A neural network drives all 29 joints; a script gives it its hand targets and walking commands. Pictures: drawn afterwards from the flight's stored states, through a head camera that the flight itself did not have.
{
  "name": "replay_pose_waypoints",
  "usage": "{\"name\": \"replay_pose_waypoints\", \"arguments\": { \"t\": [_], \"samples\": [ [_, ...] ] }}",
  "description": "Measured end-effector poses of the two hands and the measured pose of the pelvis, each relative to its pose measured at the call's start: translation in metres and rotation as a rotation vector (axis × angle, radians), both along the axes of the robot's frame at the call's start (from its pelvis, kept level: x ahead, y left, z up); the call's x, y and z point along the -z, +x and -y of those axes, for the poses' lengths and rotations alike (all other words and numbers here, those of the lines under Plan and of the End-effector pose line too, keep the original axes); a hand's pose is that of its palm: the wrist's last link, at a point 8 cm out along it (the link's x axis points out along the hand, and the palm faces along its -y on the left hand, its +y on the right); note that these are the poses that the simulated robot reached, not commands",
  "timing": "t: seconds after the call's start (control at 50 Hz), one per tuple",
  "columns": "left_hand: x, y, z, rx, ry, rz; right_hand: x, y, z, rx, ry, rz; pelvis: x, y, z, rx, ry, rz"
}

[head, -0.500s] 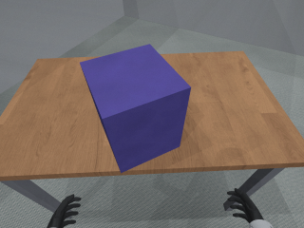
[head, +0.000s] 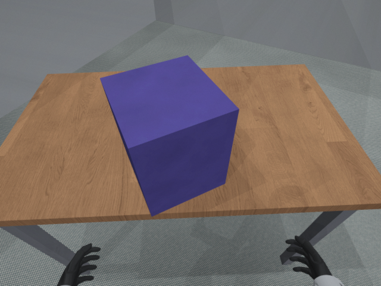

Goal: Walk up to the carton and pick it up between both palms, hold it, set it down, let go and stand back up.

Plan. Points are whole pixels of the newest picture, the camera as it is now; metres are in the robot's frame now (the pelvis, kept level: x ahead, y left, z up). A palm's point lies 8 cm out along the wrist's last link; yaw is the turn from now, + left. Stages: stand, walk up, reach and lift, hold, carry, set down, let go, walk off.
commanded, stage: stand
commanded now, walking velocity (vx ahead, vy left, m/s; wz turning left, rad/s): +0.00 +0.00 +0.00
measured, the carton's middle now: (169, 136) +0.42 +0.05 +0.08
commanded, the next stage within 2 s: walk up in 1.14 s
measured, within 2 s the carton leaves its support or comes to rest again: neither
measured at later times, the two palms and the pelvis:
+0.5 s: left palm out of the picture +0.14 +0.26 -0.06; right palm (321, 279) +0.15 -0.26 -0.07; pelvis -0.01 +0.00 +0.00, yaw +0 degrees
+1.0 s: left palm out of the picture +0.13 +0.27 -0.06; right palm (322, 285) +0.13 -0.25 -0.07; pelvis -0.02 +0.01 +0.00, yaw +0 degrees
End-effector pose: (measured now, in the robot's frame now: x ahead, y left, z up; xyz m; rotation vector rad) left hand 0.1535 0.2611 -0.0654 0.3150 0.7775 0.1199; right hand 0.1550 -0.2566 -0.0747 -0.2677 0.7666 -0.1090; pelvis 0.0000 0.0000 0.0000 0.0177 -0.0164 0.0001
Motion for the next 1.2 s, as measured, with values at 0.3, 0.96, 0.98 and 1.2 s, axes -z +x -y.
{"name": "replay_pose_waypoints", "arguments": {
  "t": [0.3,0.96,0.98,1.2],
  "samples": [
    [-0.002,-0.006,-0.001,0.001,0.003,0.011,-0.002,-0.006,0.001,0.001,-0.002,0.012,0.000,-0.007,0.000,0.000,0.000,0.010],
    [-0.005,-0.021,-0.009,0.004,0.002,0.038,-0.008,-0.021,-0.005,-0.003,-0.009,0.033,-0.001,-0.024,-0.006,0.000,-0.008,0.034],
    [-0.005,-0.021,-0.009,0.004,0.003,0.038,-0.008,-0.022,-0.005,-0.003,-0.009,0.034,-0.001,-0.024,-0.006,0.000,-0.008,0.034],
    [-0.005,-0.023,-0.009,0.003,0.003,0.038,-0.009,-0.023,-0.003,-0.006,-0.014,0.036,-0.001,-0.025,-0.006,0.000,-0.008,0.036]
  ]
}}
